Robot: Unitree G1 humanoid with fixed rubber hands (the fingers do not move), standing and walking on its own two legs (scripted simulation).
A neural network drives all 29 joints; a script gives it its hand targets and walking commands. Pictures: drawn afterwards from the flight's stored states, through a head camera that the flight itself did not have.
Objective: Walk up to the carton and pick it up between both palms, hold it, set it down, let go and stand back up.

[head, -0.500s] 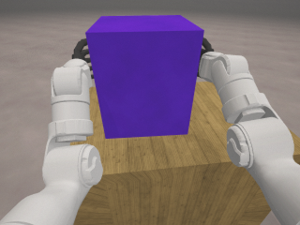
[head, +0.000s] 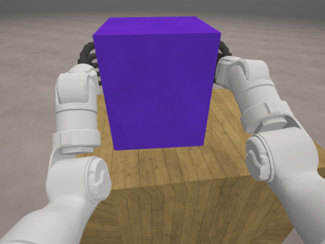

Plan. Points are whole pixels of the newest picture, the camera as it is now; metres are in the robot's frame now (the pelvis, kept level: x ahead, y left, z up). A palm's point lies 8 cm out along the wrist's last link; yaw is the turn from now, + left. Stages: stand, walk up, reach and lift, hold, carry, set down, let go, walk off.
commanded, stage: hold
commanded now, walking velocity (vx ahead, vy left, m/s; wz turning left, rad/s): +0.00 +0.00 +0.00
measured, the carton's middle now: (156, 81) +0.39 +0.01 +0.28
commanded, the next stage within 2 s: set down in 0.12 s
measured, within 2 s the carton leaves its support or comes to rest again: neither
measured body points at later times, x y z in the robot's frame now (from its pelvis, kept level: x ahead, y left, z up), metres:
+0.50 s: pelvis +0.01 +0.00 +0.00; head -0.08 +0.02 +0.44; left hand +0.41 +0.16 +0.31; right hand +0.41 -0.14 +0.30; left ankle +0.05 +0.13 -0.75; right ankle +0.01 -0.13 -0.75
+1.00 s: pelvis +0.02 +0.00 +0.00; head -0.04 +0.03 +0.45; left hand +0.44 +0.16 +0.28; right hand +0.44 -0.14 +0.25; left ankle +0.05 +0.13 -0.75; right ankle +0.01 -0.13 -0.75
